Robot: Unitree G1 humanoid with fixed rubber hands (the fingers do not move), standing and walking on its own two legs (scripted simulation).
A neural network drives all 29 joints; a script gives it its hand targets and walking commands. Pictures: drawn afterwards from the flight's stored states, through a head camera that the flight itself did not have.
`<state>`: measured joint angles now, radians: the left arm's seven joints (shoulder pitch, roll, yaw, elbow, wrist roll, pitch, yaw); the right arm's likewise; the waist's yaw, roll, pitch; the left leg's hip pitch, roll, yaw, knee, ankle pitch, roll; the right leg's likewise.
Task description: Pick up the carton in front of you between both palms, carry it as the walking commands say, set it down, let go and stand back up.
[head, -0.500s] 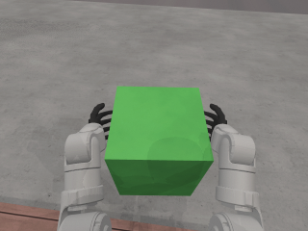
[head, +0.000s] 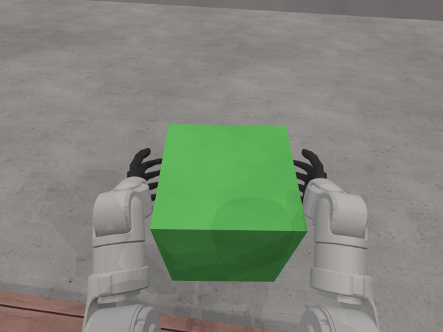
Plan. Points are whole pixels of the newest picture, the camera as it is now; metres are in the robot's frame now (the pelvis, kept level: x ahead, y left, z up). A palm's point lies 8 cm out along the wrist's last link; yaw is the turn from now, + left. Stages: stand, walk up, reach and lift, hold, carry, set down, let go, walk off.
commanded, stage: carry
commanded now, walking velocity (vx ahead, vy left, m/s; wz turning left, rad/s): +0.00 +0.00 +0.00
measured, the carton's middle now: (225, 208) +0.33 +0.00 +0.05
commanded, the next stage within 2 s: none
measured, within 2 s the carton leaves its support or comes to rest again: neither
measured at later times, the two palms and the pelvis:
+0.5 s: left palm (140, 188) +0.32 +0.15 +0.12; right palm (314, 189) +0.32 -0.15 +0.12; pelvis +0.00 +0.00 +0.00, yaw +0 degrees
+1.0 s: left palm (148, 150) +0.45 +0.16 +0.09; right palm (290, 147) +0.46 -0.14 +0.09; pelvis +0.13 +0.00 -0.01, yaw -1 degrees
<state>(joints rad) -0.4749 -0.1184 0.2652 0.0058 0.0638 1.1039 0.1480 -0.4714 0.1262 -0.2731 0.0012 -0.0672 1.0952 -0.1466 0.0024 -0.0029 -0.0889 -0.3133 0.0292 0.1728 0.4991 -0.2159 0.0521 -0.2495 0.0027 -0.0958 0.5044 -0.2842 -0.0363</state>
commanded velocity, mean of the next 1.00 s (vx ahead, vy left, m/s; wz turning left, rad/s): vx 0.27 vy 0.00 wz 0.00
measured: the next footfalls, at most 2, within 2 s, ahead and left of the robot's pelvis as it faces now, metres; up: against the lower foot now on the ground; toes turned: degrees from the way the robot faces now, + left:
left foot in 1.00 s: +0.25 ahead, +0.09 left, +0.00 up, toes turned +3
right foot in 1.58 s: +0.63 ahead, -0.13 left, -0.09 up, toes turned -5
